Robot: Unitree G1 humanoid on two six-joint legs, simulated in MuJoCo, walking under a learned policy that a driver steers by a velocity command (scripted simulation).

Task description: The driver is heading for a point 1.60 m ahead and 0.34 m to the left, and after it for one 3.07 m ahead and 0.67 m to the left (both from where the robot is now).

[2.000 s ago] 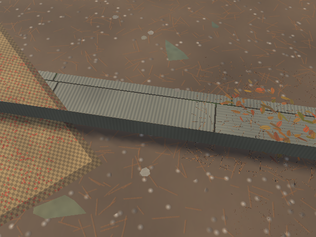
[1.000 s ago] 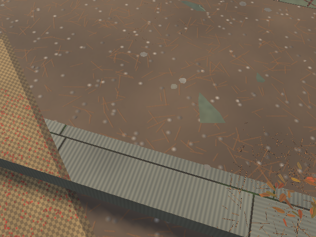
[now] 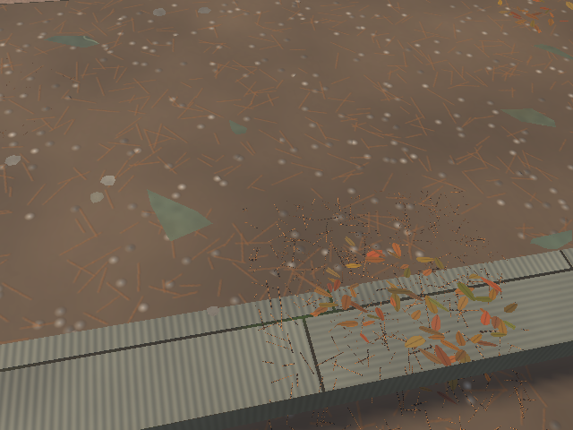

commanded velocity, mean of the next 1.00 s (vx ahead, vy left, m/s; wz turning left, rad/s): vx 0.12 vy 0.00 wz -0.03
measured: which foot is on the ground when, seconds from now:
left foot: down 0.00-1.00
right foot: up 0.00-0.06, down 0.08-0.82, up 0.84-1.00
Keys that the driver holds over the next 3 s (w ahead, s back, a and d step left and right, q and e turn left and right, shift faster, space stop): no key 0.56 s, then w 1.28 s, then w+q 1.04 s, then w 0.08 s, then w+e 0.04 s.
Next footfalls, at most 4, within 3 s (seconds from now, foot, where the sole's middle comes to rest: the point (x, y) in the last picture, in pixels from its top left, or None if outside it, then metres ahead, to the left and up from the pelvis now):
0.08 right None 0.00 -0.12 -0.78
1.26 right None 0.38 -0.05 -0.78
1.76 left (242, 329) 0.68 0.09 -0.68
2.32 right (286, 219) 1.02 -0.01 -0.68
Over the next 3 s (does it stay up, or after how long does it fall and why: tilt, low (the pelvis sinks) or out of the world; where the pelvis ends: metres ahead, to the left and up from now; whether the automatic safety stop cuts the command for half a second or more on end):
stays up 1.16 0.20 0.09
